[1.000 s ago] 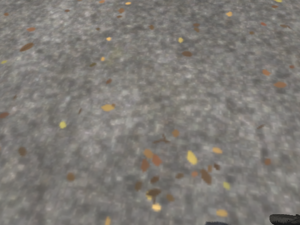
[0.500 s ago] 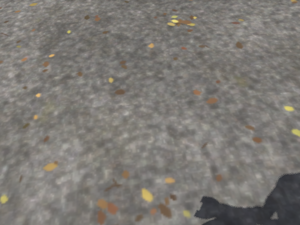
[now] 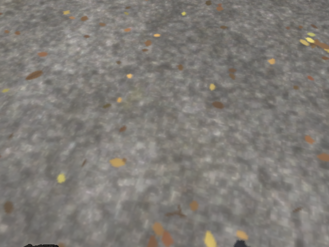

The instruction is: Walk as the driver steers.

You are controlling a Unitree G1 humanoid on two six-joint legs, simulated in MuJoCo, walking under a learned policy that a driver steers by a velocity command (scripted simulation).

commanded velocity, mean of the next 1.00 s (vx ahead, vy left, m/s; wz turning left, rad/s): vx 0.90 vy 0.00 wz -0.34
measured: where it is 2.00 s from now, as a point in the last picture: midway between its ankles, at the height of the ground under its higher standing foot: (231, 118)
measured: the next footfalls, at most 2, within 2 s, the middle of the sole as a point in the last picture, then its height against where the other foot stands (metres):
right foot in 0.22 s outside the picture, level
left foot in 0.66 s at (169, 204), level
